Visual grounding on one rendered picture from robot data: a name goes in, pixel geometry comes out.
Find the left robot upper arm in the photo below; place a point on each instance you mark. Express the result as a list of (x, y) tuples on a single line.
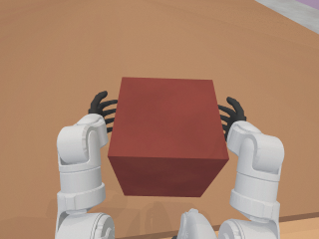
[(98, 225)]

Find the carton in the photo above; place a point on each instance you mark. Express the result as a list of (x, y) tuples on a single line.
[(167, 138)]

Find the left robot hand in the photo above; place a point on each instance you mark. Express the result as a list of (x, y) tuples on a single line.
[(97, 108)]

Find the right robot hand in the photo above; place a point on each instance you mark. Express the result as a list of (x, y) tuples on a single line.
[(235, 115)]

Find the left robot forearm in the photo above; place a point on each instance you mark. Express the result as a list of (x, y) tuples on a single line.
[(79, 160)]

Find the right robot thigh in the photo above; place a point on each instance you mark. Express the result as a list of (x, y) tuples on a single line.
[(194, 225)]

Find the right robot upper arm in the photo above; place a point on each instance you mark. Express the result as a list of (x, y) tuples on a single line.
[(243, 229)]

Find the right robot forearm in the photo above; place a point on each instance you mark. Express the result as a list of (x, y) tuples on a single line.
[(260, 158)]

